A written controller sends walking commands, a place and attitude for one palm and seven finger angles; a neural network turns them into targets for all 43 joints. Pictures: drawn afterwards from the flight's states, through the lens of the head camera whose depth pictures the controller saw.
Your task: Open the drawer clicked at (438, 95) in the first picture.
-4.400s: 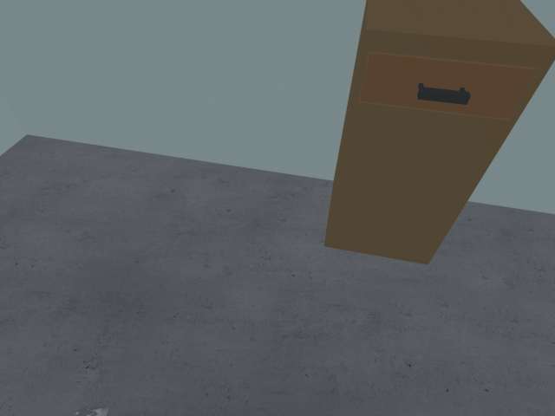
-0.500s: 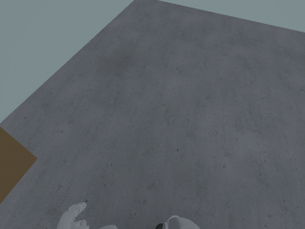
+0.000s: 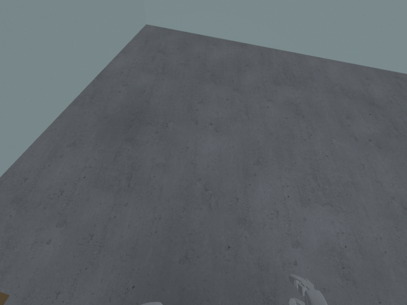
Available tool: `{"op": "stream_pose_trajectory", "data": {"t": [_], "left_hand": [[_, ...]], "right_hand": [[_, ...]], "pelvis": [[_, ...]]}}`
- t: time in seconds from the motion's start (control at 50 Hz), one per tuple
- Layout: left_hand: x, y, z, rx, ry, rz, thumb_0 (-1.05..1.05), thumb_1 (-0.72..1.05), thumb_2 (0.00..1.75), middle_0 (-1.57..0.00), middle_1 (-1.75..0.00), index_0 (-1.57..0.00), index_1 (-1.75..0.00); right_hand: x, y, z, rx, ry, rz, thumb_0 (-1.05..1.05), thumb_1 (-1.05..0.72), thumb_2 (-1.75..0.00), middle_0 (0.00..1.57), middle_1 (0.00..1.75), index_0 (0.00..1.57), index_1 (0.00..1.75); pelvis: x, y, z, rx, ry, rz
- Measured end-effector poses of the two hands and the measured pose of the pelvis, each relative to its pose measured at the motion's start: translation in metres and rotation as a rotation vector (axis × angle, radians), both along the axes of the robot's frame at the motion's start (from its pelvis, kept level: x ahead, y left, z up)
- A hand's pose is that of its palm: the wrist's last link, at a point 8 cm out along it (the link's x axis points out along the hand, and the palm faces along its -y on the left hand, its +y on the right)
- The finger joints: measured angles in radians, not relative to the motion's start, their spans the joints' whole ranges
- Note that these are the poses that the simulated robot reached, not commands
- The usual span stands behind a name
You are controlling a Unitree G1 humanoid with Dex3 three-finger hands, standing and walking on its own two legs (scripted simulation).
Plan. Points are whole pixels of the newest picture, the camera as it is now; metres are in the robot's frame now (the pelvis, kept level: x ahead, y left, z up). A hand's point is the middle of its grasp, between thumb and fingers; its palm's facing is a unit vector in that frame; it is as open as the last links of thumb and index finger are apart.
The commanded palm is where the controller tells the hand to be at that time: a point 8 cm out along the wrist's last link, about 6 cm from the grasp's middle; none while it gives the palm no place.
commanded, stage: walk to a spot facing it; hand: left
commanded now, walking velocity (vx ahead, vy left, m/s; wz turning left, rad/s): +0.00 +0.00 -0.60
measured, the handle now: out of the picture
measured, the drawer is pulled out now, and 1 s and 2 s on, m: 0.00 0.00 0.00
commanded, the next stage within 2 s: turn to face it in 0.22 s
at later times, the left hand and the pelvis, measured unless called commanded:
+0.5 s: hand (172, 244) +0.27 +0.10 -0.14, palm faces -0.25 -0.93 -0.26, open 7.4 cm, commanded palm none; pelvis +0.08 -0.04 +0.00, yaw -12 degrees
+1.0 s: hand (112, 303) +0.14 +0.21 -0.16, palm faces +0.12 -0.96 -0.26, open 7.4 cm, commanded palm none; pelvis +0.08 -0.02 +0.01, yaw +4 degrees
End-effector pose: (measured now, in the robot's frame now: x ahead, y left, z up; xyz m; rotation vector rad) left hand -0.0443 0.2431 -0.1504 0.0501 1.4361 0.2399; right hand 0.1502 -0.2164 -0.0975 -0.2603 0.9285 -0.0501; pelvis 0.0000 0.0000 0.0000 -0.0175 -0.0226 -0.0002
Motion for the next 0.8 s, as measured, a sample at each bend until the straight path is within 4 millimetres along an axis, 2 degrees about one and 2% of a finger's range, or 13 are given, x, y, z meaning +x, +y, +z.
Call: {"op": "stream_pose_trajectory", "data": {"t": [0.1, 0.18, 0.24, 0.3, 0.36, 0.4, 0.44, 0.5, 0.56, 0.62, 0.7, 0.76, 0.8], "left_hand": [[0.081, 0.018, 0.012, 0.013, -0.075, -0.098, 0.01, 0.91, 0.9, -0.2, -0.3, -0.2, -0.29], [0.149, 0.015, 0.021, 0.029, -0.15, -0.185, 0.0, 0.91, 0.9, -0.2, -0.3, -0.2, -0.29], [0.2, 0.002, 0.027, 0.039, -0.202, -0.265, 0.0, 0.91, 0.9, -0.19, -0.3, -0.19, -0.29], [0.248, -0.021, 0.032, 0.051, -0.253, -0.357, 0.0, 0.91, 0.9, -0.19, -0.3, -0.19, -0.29], [0.291, -0.048, 0.032, 0.073, -0.329, -0.444, 0.0, 0.91, 0.9, -0.2, -0.3, -0.2, -0.29], [0.309, -0.065, 0.034, 0.079, -0.375, -0.474, 0.0, 0.91, 0.9, -0.2, -0.3, -0.2, -0.29], [0.317, -0.079, 0.039, 0.077, -0.398, -0.483, 0.0, 0.91, 0.9, -0.2, -0.3, -0.2, -0.29], [0.318, -0.095, 0.045, 0.059, -0.403, -0.482, 0.0, 0.9, 0.9, -0.2, -0.3, -0.2, -0.29], [0.315, -0.106, 0.044, 0.024, -0.399, -0.459, 0.0, 0.9, 0.89, -0.2, -0.3, -0.2, -0.29], [0.306, -0.108, 0.038, -0.012, -0.398, -0.402, 0.0, 0.9, 0.89, -0.2, -0.3, -0.2, -0.3], [0.281, -0.091, 0.02, -0.039, -0.367, -0.298, 0.0, 0.9, 0.89, -0.2, -0.3, -0.21, -0.3], [0.255, -0.066, 0.001, -0.041, -0.312, -0.211, 0.0, 0.9, 0.89, -0.2, -0.3, -0.21, -0.3], [0.236, -0.046, -0.004, -0.013, -0.26, -0.167, -0.01, 0.91, 0.89, -0.2, -0.3, -0.21, -0.3]], "right_hand": [[-0.05, -0.007, -0.007, -0.007, 0.155, -0.155, 0.0, -0.91, -0.9, 0.2, 0.3, 0.2, 0.3], [-0.094, -0.024, -0.013, -0.021, 0.273, -0.283, 0.0, -0.93, -0.9, 0.2, 0.3, 0.2, 0.3], [-0.125, -0.033, -0.02, -0.008, 0.353, -0.365, 0.0, -0.93, -0.9, 0.2, 0.3, 0.2, 0.3], [-0.15, -0.042, -0.031, 0.02, 0.411, -0.444, 0.0, -0.92, -0.9, 0.2, 0.3, 0.2, 0.3], [-0.168, -0.051, -0.049, 0.058, 0.457, -0.499, 0.0, -0.92, -0.9, 0.2, 0.3, 0.2, 0.3], [-0.173, -0.055, -0.057, 0.074, 0.487, -0.517, 0.0, -0.92, -0.9, 0.2, 0.3, 0.19, 0.3], [-0.169, -0.056, -0.058, 0.083, 0.499, -0.522, 0.01, -0.92, -0.9, 0.2, 0.3, 0.19, 0.3], [-0.153, -0.053, -0.055, 0.105, 0.478, -0.507, 0.01, -0.92, -0.9, 0.19, 0.3, 0.19, 0.3], [-0.134, -0.045, -0.051, 0.128, 0.449, -0.476, 0.01, -0.92, -0.9, 0.19, 0.3, 0.19, 0.3], [-0.114, -0.038, -0.048, 0.136, 0.438, -0.426, 0.01, -0.92, -0.9, 0.19, 0.3, 0.19, 0.3], [-0.085, -0.032, -0.043, 0.102, 0.42, -0.349, 0.01, -0.92, -0.9, 0.2, 0.3, 0.19, 0.3], [-0.067, -0.034, -0.043, 0.05, 0.397, -0.302, 0.01, -0.93, -0.9, 0.2, 0.3, 0.2, 0.3], [-0.056, -0.036, -0.038, 0.023, 0.372, -0.278, 0.01, -0.93, -0.9, 0.2, 0.3, 0.2, 0.3]], "pelvis": [[0.022, 0.008, 0.01, -0.009, 0.001, -0.064], [0.037, 0.007, 0.012, -0.003, 0.006, -0.115], [0.048, 0.002, 0.011, 0.004, 0.007, -0.155], [0.058, -0.009, 0.006, 0.016, 0.008, -0.198], [0.069, -0.026, -0.008, 0.033, 0.011, -0.227], [0.071, -0.032, -0.011, 0.024, 0.007, -0.231], [0.075, -0.036, -0.008, 0.023, -0.001, -0.228], [0.082, -0.041, -0.001, 0.023, -0.008, -0.216], [0.087, -0.043, 0.003, 0.018, -0.01, -0.183], [0.09, -0.042, 0.004, 0.01, -0.012, -0.143], [0.092, -0.034, -0.001, -0.005, -0.009, -0.083], [0.093, -0.023, -0.009, -0.014, 0.001, -0.042], [0.092, -0.019, -0.009, -0.01, 0.01, -0.031]]}}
